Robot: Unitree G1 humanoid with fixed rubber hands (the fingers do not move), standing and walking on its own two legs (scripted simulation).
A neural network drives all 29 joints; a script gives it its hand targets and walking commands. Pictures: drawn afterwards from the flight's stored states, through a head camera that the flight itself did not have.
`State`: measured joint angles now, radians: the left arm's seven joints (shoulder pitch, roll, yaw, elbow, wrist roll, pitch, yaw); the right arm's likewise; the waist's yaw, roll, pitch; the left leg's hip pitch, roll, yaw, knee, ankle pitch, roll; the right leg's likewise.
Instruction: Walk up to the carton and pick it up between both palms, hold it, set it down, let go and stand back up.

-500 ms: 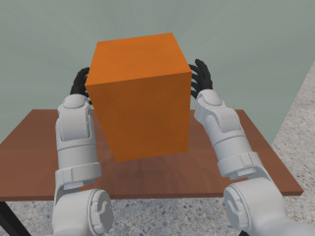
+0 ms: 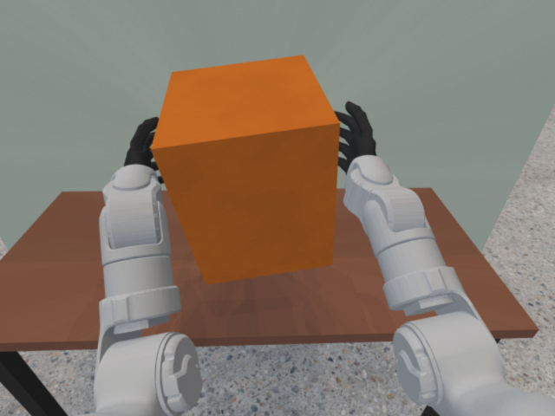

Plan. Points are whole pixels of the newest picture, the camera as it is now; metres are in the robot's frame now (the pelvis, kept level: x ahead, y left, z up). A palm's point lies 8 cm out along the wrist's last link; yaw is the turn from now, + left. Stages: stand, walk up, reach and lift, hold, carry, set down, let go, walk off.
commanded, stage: hold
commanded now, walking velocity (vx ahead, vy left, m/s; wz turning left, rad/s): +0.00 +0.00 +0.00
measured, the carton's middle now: (254, 171) +0.42 +0.00 +0.22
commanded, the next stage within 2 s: none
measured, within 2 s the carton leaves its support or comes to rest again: neither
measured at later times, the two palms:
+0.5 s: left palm (142, 178) +0.37 +0.15 +0.25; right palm (357, 161) +0.36 -0.14 +0.26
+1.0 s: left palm (145, 175) +0.37 +0.14 +0.25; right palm (360, 160) +0.36 -0.14 +0.26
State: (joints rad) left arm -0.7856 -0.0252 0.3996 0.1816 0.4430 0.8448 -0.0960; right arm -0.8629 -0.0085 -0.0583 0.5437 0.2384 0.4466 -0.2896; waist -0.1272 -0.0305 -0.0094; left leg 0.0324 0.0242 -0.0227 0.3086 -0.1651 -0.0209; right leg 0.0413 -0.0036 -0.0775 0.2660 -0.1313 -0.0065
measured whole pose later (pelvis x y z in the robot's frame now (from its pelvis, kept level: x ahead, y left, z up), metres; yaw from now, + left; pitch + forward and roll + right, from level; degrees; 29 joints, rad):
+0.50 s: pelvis +0.00 +0.00 +0.00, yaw +0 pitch -11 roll -1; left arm -0.76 -0.02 0.40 0.17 0.45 0.85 -0.11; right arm -0.85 -0.01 -0.04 0.54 0.25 0.46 -0.30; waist -0.14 -0.05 -0.01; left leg 0.05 0.03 -0.03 0.31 -0.18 -0.02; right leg 0.06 0.00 -0.08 0.26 -0.14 -0.01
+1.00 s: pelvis +0.00 +0.00 +0.00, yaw +0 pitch -10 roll +0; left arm -0.80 -0.02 0.40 0.21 0.46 0.84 -0.10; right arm -0.87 0.00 -0.07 0.57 0.23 0.44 -0.28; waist -0.13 -0.04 -0.01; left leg 0.03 0.03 -0.03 0.31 -0.16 -0.02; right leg 0.04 0.00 -0.08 0.27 -0.13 -0.01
